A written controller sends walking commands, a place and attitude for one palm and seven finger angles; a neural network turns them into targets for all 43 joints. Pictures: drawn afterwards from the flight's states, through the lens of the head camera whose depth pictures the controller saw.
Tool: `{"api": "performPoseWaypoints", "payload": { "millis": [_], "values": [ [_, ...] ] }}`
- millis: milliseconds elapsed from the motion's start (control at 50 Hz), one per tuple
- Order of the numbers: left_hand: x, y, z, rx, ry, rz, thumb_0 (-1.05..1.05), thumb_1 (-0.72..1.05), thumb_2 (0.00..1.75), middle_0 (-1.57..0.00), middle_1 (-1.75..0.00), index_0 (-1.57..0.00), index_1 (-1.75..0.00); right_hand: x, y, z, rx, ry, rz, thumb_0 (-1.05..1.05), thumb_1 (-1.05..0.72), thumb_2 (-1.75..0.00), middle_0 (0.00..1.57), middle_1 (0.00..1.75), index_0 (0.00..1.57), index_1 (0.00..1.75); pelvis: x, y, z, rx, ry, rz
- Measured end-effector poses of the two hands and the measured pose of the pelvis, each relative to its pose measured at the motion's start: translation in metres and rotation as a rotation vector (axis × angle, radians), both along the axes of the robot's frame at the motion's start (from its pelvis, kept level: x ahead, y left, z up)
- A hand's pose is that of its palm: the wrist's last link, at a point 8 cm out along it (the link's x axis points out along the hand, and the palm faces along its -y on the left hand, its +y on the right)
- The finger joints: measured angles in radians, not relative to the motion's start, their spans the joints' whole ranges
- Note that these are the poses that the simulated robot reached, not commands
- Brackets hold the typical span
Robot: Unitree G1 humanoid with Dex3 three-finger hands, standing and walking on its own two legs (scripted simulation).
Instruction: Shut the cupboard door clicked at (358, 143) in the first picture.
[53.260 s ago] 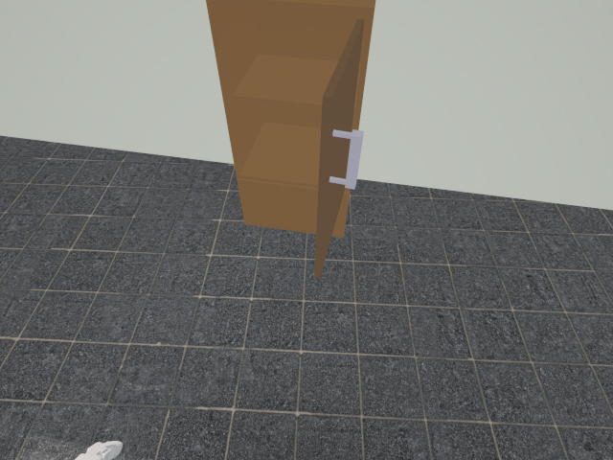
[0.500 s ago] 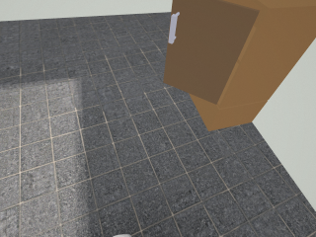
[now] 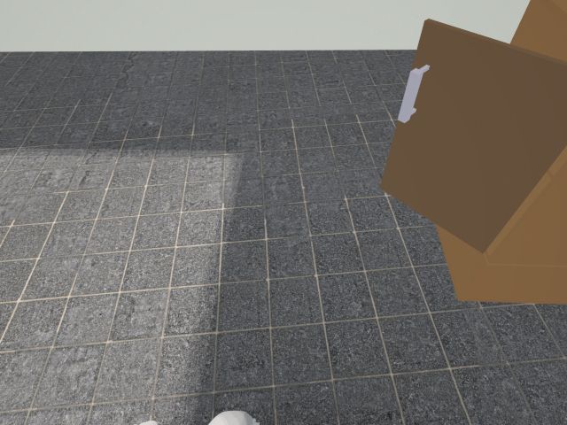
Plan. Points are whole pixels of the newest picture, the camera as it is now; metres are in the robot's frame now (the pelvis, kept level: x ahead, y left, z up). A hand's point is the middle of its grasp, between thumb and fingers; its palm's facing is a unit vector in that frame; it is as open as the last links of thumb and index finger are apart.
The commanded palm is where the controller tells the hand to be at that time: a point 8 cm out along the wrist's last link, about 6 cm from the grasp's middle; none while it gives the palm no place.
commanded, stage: walk to a spot facing it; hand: left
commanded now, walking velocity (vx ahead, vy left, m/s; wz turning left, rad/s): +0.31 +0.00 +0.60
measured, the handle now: (414, 93) +0.92 -0.34 -0.05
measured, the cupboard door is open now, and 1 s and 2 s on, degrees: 46 46 46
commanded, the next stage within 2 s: turn to face it in 0.36 s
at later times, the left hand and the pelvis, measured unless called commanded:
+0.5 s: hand out of the picture +0.11 +0.27 -0.19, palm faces +0.35 -0.91 -0.22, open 7.4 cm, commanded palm none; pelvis +0.17 +0.07 -0.01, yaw +17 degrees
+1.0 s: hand (160, 315) +0.34 +0.26 -0.17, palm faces +0.12 -0.97 -0.21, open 7.4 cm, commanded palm none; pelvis +0.30 +0.07 +0.00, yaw +5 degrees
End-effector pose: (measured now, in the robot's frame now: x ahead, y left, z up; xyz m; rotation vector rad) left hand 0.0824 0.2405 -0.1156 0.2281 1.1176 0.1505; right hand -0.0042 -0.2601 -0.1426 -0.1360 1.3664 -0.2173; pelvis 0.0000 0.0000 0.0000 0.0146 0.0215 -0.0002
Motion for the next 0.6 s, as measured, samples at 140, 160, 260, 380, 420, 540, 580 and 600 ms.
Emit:
{"api": "performPoseWaypoints", "payload": {
  "millis": [140,160,260,380,420,540,580,600],
  "values": [
    [-0.053,-0.01,-0.008,-0.046,0.168,0.186,0.01,0.9,0.9,-0.2,-0.3,-0.2,-0.3,0.144,0.002,0.016,-0.004,-0.13,0.193,0.0,-0.91,-0.9,0.19,0.3,0.2,0.3,0.045,-0.001,0.006,0.001,0.0,0.131],
    [-0.061,-0.012,-0.01,-0.054,0.193,0.216,0.01,0.9,0.9,-0.2,-0.3,-0.2,-0.3,0.166,0.008,0.017,-0.001,-0.143,0.228,0.0,-0.91,-0.9,0.19,0.3,0.2,0.3,0.052,0.001,0.006,-0.001,-0.001,0.148],
    [-0.096,-0.012,-0.021,-0.1,0.335,0.352,0.01,0.9,0.9,-0.2,-0.3,-0.2,-0.3,0.275,0.06,0.018,0.018,-0.228,0.407,0.0,-0.91,-0.9,0.19,0.3,0.2,0.3,0.088,0.019,-0.003,-0.013,-0.003,0.216],
    [-0.097,0.019,-0.044,-0.133,0.454,0.434,0.01,0.9,0.9,-0.2,-0.3,-0.2,-0.3,0.369,0.128,0.015,0.016,-0.39,0.529,0.0,-0.91,-0.9,0.19,0.3,0.2,0.3,0.134,0.056,-0.028,-0.02,-0.015,0.268],
    [-0.07,0.038,-0.046,-0.112,0.412,0.442,0.01,0.9,0.9,-0.2,-0.3,-0.2,-0.3,0.374,0.138,0.017,0.01,-0.378,0.54,0.0,-0.91,-0.9,0.19,0.3,0.2,0.3,0.145,0.063,-0.024,-0.016,-0.019,0.277],
    [0.045,0.085,-0.031,-0.07,0.16,0.412,0.01,0.91,0.9,-0.2,-0.3,-0.19,-0.3,0.357,0.149,0.02,0.008,-0.238,0.505,0.0,-0.91,-0.9,0.2,0.3,0.2,0.3,0.18,0.078,-0.004,-0.022,-0.024,0.313],
    [0.079,0.093,-0.026,-0.065,0.101,0.395,0.01,0.91,0.9,-0.2,-0.3,-0.19,-0.29,0.351,0.145,0.021,-0.006,-0.204,0.456,-0.01,-0.93,-0.9,0.2,0.3,0.21,0.3,0.193,0.082,0.0,-0.024,-0.027,0.314],
    [0.095,0.094,-0.024,-0.067,0.081,0.386,0.01,0.91,0.9,-0.2,-0.3,-0.19,-0.29,0.349,0.142,0.022,-0.013,-0.186,0.437,-0.01,-0.94,-0.9,0.2,0.3,0.21,0.3,0.2,0.083,0.002,-0.023,-0.03,0.312]
  ]
}}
